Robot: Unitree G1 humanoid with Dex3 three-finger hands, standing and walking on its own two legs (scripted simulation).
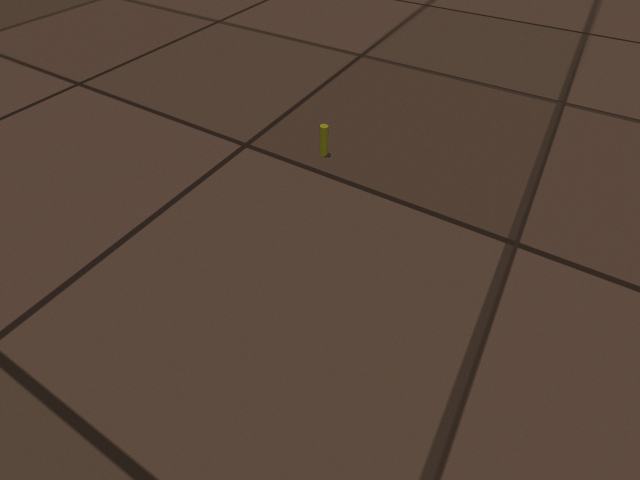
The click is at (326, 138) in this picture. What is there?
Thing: slim round
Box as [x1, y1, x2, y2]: [320, 124, 327, 155]
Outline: 321,124 320,154 325,155 327,153 327,125
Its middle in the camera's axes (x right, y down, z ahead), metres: +0.03 -0.55 +2.11
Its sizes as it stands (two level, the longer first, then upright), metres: 0.045 0.045 0.172
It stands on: the floor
